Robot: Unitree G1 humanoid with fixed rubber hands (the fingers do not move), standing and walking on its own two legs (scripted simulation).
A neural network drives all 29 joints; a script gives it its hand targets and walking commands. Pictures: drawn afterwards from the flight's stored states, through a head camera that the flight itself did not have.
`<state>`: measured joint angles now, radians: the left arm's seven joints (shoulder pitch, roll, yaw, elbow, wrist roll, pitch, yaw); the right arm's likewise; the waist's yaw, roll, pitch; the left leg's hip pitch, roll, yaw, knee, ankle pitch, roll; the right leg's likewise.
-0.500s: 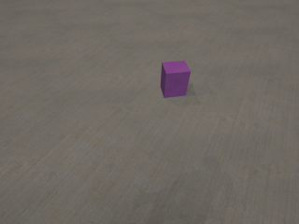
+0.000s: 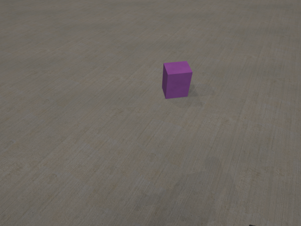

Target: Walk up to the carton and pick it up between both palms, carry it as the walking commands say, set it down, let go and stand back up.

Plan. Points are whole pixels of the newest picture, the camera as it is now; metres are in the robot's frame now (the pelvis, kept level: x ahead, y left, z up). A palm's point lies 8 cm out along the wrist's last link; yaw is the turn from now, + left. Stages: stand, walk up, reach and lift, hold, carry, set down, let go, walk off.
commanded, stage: walk up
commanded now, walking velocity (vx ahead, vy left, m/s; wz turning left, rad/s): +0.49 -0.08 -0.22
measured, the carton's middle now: (175, 80) +1.45 -0.27 -0.64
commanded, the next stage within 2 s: none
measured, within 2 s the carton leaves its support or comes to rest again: neither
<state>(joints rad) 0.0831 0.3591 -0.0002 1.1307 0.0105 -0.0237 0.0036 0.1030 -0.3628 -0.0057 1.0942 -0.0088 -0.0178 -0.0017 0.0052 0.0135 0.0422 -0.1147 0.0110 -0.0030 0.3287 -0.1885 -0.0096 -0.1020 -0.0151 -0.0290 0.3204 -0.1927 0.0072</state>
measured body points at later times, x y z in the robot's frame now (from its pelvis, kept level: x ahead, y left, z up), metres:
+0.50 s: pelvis +0.14 -0.06 +0.00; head +0.17 -0.09 +0.45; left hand +0.08 +0.19 -0.13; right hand +0.22 -0.32 -0.16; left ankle +0.21 +0.12 -0.68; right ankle +0.05 -0.18 -0.75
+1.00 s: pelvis +0.42 -0.03 +0.00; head +0.43 -0.04 +0.44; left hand +0.57 +0.20 -0.14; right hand +0.34 -0.26 -0.16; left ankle +0.37 +0.10 -0.75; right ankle +0.51 -0.19 -0.70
